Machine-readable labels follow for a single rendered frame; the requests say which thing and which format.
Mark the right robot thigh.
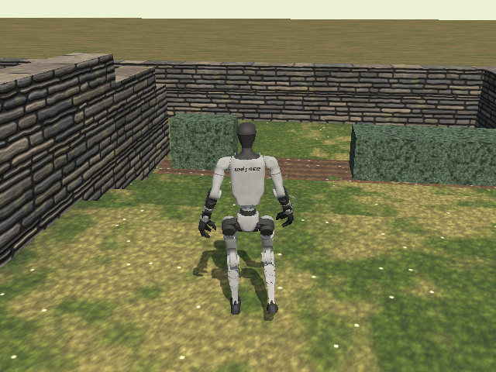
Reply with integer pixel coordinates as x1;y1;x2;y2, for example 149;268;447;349
258;215;274;264

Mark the left robot forearm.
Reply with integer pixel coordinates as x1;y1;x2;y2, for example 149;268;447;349
201;188;217;222

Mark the left robot hand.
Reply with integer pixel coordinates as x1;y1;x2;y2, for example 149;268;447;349
198;219;216;238

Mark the robot left foot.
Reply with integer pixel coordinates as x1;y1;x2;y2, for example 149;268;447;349
230;295;241;315

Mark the right robot forearm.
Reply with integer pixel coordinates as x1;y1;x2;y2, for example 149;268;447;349
278;186;292;215

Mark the robot right upper arm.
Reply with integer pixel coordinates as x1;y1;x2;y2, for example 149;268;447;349
263;156;286;198

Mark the right robot hand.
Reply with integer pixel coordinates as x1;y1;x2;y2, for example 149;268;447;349
276;212;294;227

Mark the robot left upper arm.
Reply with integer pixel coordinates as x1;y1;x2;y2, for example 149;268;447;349
209;157;231;200

